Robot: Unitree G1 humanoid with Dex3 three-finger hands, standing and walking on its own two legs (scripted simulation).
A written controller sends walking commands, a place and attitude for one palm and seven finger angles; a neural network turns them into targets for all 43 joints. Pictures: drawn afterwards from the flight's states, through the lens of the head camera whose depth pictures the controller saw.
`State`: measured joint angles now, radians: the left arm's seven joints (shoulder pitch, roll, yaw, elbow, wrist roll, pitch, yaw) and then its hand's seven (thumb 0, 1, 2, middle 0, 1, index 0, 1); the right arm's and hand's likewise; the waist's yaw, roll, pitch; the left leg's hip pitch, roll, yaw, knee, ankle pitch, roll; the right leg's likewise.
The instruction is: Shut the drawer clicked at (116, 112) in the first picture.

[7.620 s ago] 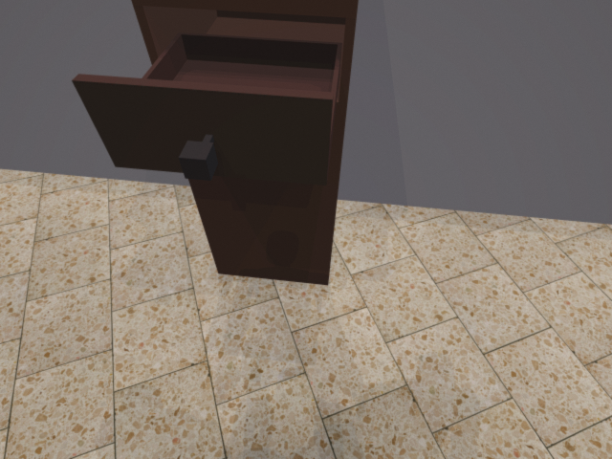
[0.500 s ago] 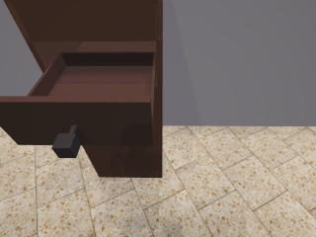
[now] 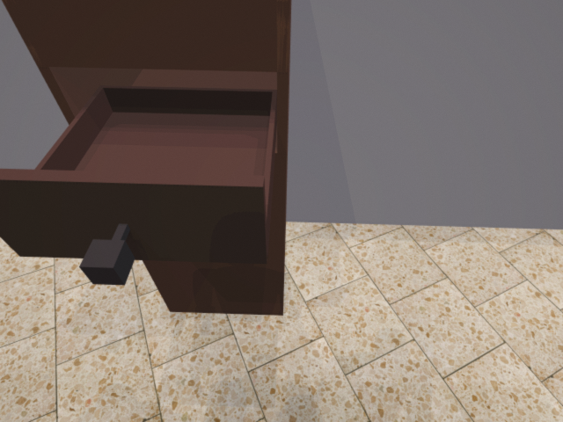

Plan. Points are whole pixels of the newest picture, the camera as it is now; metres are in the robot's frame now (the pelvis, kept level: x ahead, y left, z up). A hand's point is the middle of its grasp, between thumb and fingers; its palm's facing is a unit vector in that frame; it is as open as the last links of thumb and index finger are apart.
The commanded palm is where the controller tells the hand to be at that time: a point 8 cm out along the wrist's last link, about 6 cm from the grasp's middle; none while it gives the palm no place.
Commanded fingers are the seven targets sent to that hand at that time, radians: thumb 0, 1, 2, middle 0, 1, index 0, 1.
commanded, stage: look again from close up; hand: left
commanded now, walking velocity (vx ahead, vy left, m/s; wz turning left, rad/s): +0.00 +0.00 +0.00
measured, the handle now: (114, 249) +0.30 +0.24 +0.11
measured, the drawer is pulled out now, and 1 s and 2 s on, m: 0.28 0.28 0.28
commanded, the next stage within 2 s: raise the hand and make a fist in 0.12 s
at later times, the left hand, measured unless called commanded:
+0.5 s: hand (182, 355) +0.19 +0.14 +0.04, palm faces +0.11 -0.99 -0.04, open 6.7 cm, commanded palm +0.09 +0.21 -0.02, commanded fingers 0.00 0.90 0.90 -0.50 -0.62 -0.50 -0.62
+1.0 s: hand (158, 378) +0.16 +0.16 +0.06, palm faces -0.11 -0.99 -0.07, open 4.1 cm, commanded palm +0.10 +0.23 +0.08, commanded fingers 0.00 0.90 0.90 -1.00 -1.17 -1.00 -1.17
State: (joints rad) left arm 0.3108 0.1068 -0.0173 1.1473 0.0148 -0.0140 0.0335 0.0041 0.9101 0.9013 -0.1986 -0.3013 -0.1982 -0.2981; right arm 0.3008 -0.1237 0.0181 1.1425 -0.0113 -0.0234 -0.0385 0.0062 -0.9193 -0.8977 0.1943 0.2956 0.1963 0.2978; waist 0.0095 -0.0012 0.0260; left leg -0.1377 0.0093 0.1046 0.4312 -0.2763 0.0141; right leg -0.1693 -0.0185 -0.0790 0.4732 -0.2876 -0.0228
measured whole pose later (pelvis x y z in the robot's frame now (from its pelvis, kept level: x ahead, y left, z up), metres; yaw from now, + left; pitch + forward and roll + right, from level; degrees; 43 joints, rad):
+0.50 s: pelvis -0.02 -0.01 -0.02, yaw +1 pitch +3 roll +1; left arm 0.42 0.14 0.02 0.01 -0.17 -0.28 -0.03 0.03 0.95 0.90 -0.31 -0.43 -0.31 -0.43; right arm 0.23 -0.27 -0.04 0.72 0.02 -0.29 -0.05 0.02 -0.92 -0.90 0.20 0.30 0.20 0.30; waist -0.02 0.03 -0.11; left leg -0.35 0.02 0.08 0.64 -0.34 0.00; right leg -0.37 -0.03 -0.10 0.68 -0.36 -0.04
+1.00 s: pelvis -0.04 -0.01 -0.03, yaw +2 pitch +2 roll -1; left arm 0.40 0.26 0.10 -0.17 -0.25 -0.15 -0.30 0.02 0.90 0.90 -0.81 -0.96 -0.81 -0.96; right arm 0.25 -0.17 0.08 0.58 0.06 -0.24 -0.06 0.01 -0.90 -0.90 0.20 0.30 0.20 0.30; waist 0.00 0.04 -0.06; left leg -0.43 0.04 0.05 0.78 -0.38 0.01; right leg -0.42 -0.01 -0.13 0.75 -0.37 -0.04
